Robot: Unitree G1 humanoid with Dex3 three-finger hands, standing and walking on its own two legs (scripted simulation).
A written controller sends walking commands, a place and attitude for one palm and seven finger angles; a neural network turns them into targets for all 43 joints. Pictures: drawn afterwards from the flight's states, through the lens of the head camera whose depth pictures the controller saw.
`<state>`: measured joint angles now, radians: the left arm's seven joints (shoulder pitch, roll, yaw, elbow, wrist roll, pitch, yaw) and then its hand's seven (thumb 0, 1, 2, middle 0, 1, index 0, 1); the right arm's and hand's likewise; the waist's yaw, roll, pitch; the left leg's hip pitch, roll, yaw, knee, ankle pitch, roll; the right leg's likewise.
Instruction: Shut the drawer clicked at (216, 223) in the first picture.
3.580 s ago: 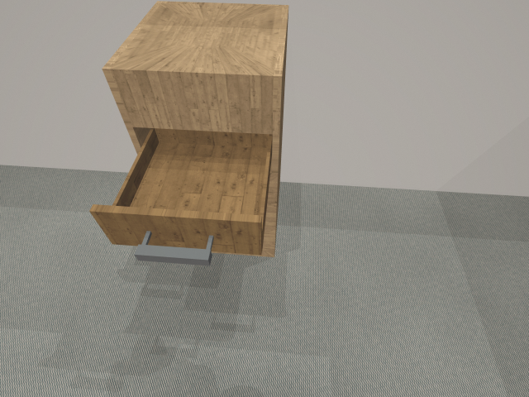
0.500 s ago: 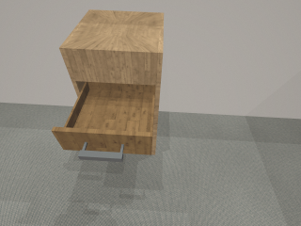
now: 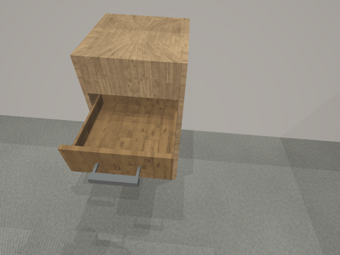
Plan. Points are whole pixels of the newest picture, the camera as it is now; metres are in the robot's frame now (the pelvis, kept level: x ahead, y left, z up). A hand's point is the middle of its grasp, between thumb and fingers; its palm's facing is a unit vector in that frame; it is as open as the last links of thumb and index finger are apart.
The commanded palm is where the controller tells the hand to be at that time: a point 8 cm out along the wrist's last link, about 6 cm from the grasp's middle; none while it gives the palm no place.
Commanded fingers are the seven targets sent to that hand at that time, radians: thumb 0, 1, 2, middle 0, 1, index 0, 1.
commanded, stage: shuffle to correct the standing spot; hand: left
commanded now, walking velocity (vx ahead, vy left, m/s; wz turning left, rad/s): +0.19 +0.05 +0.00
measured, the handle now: (115, 173) +0.40 +0.22 -0.16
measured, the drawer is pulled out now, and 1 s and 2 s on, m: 0.30 0.30 0.30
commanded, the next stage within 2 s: come to a stop and stand still in 0.30 s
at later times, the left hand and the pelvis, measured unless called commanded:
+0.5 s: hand out of the picture +0.07 +0.17 -0.16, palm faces +0.06 -0.98 -0.19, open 7.3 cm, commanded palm none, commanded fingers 0.00 0.90 0.90 -0.20 -0.30 -0.20 -0.30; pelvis +0.09 +0.00 +0.01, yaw +1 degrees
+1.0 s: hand out of the picture +0.07 +0.17 -0.17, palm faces +0.01 -0.98 -0.19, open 7.4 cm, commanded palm none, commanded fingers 0.00 0.90 0.90 -0.20 -0.30 -0.20 -0.30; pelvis +0.09 +0.01 +0.00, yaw -1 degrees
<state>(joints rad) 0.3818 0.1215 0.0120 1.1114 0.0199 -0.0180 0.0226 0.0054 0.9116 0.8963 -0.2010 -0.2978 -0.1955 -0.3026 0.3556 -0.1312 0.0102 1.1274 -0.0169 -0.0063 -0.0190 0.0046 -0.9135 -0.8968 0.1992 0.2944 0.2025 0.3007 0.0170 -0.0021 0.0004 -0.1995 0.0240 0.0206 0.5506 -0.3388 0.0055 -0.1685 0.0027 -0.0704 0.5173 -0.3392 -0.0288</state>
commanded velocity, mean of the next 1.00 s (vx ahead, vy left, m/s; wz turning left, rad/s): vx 0.02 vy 0.01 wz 0.00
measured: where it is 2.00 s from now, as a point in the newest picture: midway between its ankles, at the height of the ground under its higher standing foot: outside the picture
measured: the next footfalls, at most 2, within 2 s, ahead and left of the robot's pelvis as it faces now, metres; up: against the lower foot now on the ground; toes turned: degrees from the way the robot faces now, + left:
right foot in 0.28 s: +0.09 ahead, -0.09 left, +0.00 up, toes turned -6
left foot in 0.58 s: +0.20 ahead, +0.15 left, +0.00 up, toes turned +4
